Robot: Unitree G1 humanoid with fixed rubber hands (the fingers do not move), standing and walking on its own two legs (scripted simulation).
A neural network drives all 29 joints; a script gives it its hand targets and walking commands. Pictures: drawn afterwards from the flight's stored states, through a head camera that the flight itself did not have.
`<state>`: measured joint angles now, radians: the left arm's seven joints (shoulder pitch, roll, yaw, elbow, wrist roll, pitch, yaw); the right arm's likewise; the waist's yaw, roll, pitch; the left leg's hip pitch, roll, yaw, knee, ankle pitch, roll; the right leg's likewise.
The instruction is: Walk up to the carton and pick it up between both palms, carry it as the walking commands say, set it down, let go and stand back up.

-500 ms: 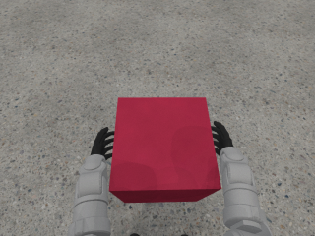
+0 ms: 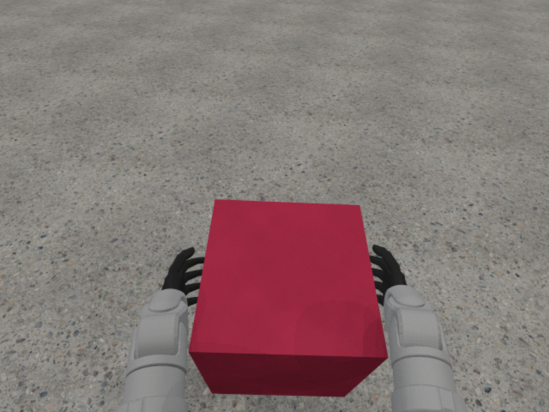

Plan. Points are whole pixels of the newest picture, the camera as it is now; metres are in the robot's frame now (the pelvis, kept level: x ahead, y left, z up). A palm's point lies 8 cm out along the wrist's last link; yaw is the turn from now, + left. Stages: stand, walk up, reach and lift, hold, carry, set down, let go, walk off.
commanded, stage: reach and lift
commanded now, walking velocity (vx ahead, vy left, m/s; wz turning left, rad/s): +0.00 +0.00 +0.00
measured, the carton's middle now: (282, 303) +0.34 +0.02 -0.04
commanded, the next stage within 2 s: hold in 1.36 s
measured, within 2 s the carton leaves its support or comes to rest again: neither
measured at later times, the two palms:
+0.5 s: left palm (177, 295) +0.28 +0.17 +0.05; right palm (411, 306) +0.29 -0.16 +0.06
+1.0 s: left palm (178, 299) +0.28 +0.17 +0.04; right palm (409, 311) +0.29 -0.16 +0.05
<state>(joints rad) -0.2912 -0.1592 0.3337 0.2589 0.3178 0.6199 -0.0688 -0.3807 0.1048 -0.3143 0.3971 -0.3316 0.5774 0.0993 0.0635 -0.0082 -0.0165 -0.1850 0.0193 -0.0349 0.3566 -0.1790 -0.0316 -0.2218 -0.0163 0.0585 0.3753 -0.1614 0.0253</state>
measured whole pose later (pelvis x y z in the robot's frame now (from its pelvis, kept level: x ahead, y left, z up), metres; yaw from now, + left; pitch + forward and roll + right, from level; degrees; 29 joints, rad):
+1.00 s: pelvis +0.01 +0.01 +0.00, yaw +1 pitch -6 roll +0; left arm -0.16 -0.13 0.19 0.07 0.25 0.76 -0.05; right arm -0.19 0.10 -0.21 0.10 -0.29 0.76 0.08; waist 0.01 0.00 0.05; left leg 0.00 0.01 -0.05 0.28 -0.17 -0.02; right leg -0.02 -0.03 0.05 0.26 -0.14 0.04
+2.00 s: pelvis +0.00 +0.01 +0.00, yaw +0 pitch -6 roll +0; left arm -0.18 -0.14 0.22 0.09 0.25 0.75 -0.06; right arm -0.20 0.10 -0.20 0.11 -0.27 0.76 0.06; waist 0.02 0.00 0.04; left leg -0.05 0.01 -0.04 0.32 -0.17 -0.02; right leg -0.06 -0.02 0.06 0.30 -0.14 0.04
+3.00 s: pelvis -0.01 -0.04 -0.03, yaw +4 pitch +3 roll -1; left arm -0.05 -0.13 0.13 -0.38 0.11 1.19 0.06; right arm -0.14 0.05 -0.12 -0.29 -0.08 1.18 -0.02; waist -0.02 -0.01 -0.15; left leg -0.41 0.11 -0.05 0.68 -0.31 -0.09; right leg -0.40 0.03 -0.08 0.65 -0.30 -0.05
